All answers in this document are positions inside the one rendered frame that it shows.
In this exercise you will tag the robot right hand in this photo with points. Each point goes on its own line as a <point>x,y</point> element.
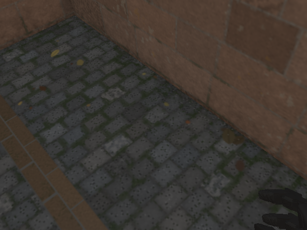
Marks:
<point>289,199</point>

